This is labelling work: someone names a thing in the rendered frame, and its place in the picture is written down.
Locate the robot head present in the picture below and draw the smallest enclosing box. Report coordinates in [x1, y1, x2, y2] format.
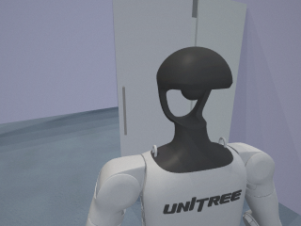
[150, 46, 233, 173]

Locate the handle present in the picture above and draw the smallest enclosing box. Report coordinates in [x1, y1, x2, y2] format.
[122, 86, 127, 136]

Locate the left robot upper arm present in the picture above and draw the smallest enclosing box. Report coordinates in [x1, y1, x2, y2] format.
[86, 154, 146, 226]

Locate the humanoid robot torso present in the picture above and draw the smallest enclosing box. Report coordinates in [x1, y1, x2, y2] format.
[139, 137, 247, 226]

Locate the right robot upper arm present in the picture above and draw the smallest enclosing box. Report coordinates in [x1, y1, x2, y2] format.
[227, 142, 282, 226]

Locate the fridge door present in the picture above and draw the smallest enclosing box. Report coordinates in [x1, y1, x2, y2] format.
[113, 0, 193, 157]

